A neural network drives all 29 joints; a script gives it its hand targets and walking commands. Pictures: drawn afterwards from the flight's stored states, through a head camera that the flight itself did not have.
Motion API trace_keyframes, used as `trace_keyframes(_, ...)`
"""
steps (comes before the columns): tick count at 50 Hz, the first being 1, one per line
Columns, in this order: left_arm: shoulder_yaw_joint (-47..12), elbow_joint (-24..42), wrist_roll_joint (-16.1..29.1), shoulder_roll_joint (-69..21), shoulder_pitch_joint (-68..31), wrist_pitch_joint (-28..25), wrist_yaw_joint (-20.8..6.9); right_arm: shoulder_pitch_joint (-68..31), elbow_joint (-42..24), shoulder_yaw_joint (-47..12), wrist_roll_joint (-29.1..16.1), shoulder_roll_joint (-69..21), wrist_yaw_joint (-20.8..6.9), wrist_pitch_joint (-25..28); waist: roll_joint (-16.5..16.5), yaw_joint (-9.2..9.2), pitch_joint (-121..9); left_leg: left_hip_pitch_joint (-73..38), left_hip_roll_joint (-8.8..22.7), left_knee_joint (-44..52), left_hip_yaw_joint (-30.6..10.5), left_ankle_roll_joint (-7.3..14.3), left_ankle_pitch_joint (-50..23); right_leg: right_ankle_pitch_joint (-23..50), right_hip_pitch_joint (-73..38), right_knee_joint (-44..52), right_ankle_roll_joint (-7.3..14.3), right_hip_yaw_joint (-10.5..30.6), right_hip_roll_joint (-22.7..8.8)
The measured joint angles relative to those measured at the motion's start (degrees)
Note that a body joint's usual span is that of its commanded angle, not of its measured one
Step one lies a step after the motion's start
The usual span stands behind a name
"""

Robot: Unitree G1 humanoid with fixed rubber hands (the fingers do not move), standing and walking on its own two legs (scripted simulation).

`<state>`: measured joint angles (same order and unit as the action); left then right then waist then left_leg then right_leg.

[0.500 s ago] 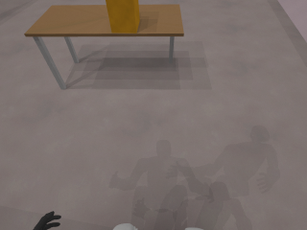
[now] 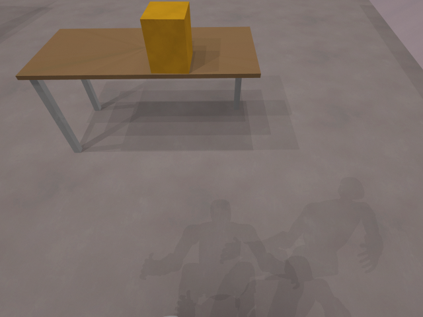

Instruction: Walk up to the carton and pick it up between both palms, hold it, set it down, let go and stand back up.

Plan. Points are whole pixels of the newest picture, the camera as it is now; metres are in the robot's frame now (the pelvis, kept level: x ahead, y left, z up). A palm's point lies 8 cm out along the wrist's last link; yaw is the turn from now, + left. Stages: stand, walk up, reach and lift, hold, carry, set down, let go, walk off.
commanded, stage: walk up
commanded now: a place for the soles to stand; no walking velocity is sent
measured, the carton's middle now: (169, 38) +1.28 +0.15 -0.05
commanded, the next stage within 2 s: none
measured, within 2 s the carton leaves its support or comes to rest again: neither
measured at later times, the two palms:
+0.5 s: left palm (41, 258) +0.28 +0.37 -0.09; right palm (343, 269) +0.23 -0.28 -0.09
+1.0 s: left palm (37, 209) +0.42 +0.45 -0.11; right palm (289, 182) +0.46 -0.22 -0.09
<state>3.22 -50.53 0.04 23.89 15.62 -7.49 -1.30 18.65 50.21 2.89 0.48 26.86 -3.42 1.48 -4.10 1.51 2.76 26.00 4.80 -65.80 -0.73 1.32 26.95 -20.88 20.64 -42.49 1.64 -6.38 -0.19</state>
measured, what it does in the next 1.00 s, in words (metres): walks ahead: left foot, then right foot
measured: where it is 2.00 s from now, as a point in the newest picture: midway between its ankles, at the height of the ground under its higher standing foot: (176, 231)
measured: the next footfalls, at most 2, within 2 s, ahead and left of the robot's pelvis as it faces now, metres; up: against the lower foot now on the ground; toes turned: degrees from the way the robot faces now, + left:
left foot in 0.20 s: +0.24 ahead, +0.17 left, +0.00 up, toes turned +6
right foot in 0.52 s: +0.33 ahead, -0.07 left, +0.00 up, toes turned -9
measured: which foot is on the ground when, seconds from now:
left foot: up 0.00-0.18, down 0.20-0.54, up 0.56-0.86, down 0.88-1.00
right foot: down 0.00-0.22, up 0.24-0.50, down 0.52-0.90, up 0.92-1.00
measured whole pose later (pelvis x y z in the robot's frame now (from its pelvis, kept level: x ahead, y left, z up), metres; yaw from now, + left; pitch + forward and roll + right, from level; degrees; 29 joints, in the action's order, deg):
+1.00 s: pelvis +0.36 +0.11 -0.01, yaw -2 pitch -3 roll +1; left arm 2.5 -54.5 -0.6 26.3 15.3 -4.9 0.1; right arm 10.4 48.3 4.5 0.2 25.5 -4.5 3.5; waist 0.8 -0.4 4.4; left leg 26.9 4.1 -48.1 5.5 1.2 18.9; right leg -28.5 25.5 -68.6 2.1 0.8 -5.0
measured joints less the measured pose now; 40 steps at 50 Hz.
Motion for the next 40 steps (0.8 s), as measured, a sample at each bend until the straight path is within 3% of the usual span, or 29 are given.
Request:
trace_keyframes(3,-0.22,-0.13,0.38,-0.34,1.66,0.23,0.61,-2.97,-0.44,-0.14,0.37,-0.65,-0.08,0.57,-0.92,-1.25,0.58,4.8,0.56,1.4,-0.25,-0.67,-1.33,-0.87,-3.27,2.27,-0.49,0.41,0.06)
trace_keyframes(6,-0.19,0.01,-0.19,0.42,2.77,0.48,0.7,-6.2,-1.65,-0.07,0.34,-1.42,-0.86,0.97,-0.5,-2.61,1.84,6.67,1.56,10.75,0.39,-0.63,-3.03,-2.68,-5.9,2.53,-1.3,1.12,-0.81)
trace_keyframes(9,-0.03,-0.26,-0.35,1.52,3.25,0.85,0.6,-8.32,-2.59,0.34,0.11,-1.65,-1.78,1.38,0.64,-3.77,2.23,5.16,1.88,20.17,2.37,0.39,-9.85,-6.29,-7.79,0.26,-2.53,1.93,-2.52)
trace_keyframes(11,0.1,-0.91,-0.57,2.42,3.21,1.3,0.45,-9.15,-2.98,0.93,0.31,-1.84,-1.97,2.2,3.08,-3.83,2.53,3.01,-0.05,21.4,4.68,-0.26,-15.03,-10.0,-7.48,-5.43,-1.49,3.5,-5.39)
trace_keyframes(12,0.11,-1.42,-0.44,2.46,2.81,1.67,0.53,-9.28,-3.4,1.11,0.54,-1.83,-1.7,2.68,4.02,-3.69,2.6,2.83,-0.94,19.72,5.68,-0.34,-13.78,-9.49,-5.39,-11.33,-0.47,5.36,-5.93)
trace_keyframes(15,-0.64,-2.77,-0.06,2.24,0.93,2.74,1.04,-9.23,-3.91,1.1,-0.36,-2.04,-1.18,2.64,4.95,-2.69,2.66,0.97,-1.82,18.15,7.01,0.73,-8.95,-7.08,2.52,-27.86,0.84,8.54,-3.53)
trace_keyframes(17,-0.67,-3.2,-0.12,2.11,-0.27,2.59,0.82,-8.68,-3.67,0.96,-0.65,-2.53,-0.58,2.54,5.78,-2.04,2.8,-1.42,-2.31,19.95,7.89,0.92,-8.52,-3.96,6.54,-30.13,0.68,7.4,-3.63)
trace_keyframes(24,-0.36,-2.21,-0.17,0.72,-1.86,2.04,-0.57,-3.45,-2.25,0.71,0.43,-1.07,-0.66,1.96,5.2,0.31,2.28,-7.68,-2.77,23.83,9.13,0.73,-5.68,-2.57,8.38,-8.12,0.11,2.64,-4.78)
trace_keyframes(26,-0.25,-2.19,-0.32,0.26,-1.72,1.56,-0.7,-1.98,-1.92,0.92,0.19,-0.03,-0.81,1.23,3.73,1.03,2.05,-8.39,-2.02,22.12,8.79,0.51,-3.28,1.51,6.02,-1.39,0.6,1.8,-3.83)
trace_keyframes(28,0.14,-1.93,-0.8,-0.37,-1.52,0.64,-0.35,-0.61,-1.4,1.2,0.09,0.81,-0.63,0.41,0.87,1.32,1.86,-7.1,-0.27,16.15,6.65,1.16,0.05,5.81,4.68,-1.18,0.62,0.08,-2.24)
trace_keyframes(31,0.12,-1.1,-0.42,-0.47,-0.86,0.18,0.56,-0.4,0.47,0.66,0.32,0.53,-0.02,-0.83,-0.71,0.47,1.08,-0.87,-1.69,2.64,1.76,0.55,1.44,1.88,3.2,-2.36,1.01,-0.94,-1.54)
trace_keyframes(33,0.04,-0.95,-0.04,-0.67,-0.44,0.19,1.09,-1.08,0.99,0.62,0.53,0.28,0.14,-0.82,-1.82,-0.3,1.13,2.71,-1.11,-0.39,0.46,0.07,-0.66,1.13,1.32,-1.1,0.76,-1.32,-1.04)
trace_keyframes(40,0.26,-0.93,-0.56,0.82,1.63,0.2,1.26,-5.4,-0.03,0.68,0.44,-0.84,-1.44,-0.57,-1.64,-2.49,1.97,7.42,3.09,11.55,0.24,-0.53,-6.66,-2.32,-3.61,-0.31,-0.82,-0.84,-1.7)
